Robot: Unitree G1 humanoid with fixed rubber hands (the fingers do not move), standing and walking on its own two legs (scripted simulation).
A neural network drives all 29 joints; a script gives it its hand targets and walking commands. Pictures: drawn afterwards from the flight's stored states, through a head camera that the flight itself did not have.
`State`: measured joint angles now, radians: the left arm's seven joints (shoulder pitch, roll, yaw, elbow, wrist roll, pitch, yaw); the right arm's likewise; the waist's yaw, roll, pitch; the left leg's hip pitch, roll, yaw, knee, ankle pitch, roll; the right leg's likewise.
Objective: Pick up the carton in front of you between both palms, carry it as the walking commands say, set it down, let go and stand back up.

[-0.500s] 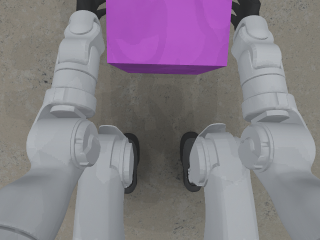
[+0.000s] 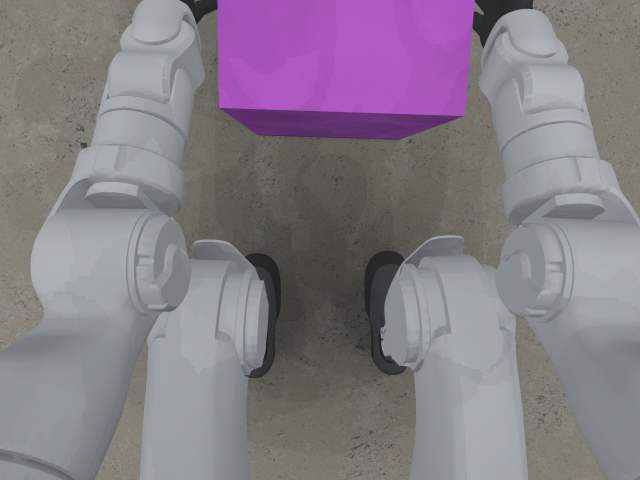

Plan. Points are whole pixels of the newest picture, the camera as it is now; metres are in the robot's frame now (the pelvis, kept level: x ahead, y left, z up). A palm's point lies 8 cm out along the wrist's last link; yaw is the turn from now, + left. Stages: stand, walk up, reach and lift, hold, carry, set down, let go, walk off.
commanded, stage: set down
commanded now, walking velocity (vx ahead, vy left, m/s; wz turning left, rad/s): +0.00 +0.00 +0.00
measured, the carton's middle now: (337, 36) +0.54 -0.02 -0.23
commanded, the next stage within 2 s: let go in 1.74 s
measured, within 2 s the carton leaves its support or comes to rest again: neither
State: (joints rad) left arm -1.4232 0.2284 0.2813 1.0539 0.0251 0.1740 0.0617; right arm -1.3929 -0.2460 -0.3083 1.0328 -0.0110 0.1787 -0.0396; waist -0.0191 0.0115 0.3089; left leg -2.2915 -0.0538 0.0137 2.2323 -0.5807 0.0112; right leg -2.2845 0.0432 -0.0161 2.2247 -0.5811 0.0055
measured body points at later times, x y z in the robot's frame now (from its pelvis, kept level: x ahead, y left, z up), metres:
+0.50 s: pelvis -0.01 +0.00 +0.00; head +0.36 +0.00 +0.25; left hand +0.54 +0.16 -0.19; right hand +0.53 -0.19 -0.19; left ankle +0.11 +0.11 -0.32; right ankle +0.11 -0.11 -0.32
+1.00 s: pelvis +0.00 +0.00 +0.05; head +0.34 +0.00 +0.35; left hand +0.56 +0.18 -0.07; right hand +0.55 -0.21 -0.07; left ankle +0.11 +0.11 -0.32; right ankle +0.11 -0.11 -0.32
